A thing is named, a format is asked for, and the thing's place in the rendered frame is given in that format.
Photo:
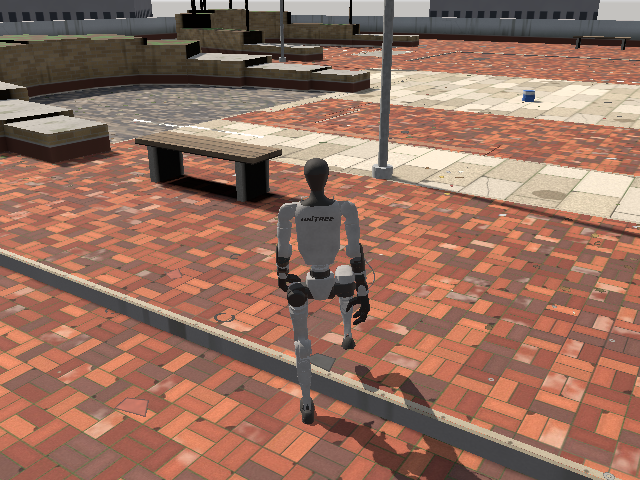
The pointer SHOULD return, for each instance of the robot thigh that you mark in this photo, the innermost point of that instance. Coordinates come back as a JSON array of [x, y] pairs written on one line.
[[344, 282], [298, 308]]

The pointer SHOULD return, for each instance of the right robot hand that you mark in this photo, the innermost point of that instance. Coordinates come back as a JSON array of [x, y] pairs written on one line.
[[364, 309]]

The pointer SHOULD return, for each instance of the left robot hand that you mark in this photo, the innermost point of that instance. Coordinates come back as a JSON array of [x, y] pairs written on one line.
[[290, 278]]

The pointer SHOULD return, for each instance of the robot right forearm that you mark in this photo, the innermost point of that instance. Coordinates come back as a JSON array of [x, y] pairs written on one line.
[[359, 274]]

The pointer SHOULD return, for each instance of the robot right upper arm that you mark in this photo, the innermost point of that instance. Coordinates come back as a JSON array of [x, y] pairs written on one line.
[[349, 211]]

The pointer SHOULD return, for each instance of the left robot thigh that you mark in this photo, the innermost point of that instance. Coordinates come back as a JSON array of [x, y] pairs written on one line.
[[298, 308]]

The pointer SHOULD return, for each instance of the robot left upper arm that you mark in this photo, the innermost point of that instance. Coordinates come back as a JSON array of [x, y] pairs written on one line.
[[286, 213]]

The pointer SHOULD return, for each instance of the right robot thigh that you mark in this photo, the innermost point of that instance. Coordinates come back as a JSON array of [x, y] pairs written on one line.
[[344, 282]]

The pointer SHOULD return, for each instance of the robot left forearm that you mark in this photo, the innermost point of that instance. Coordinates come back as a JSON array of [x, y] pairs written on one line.
[[282, 265]]

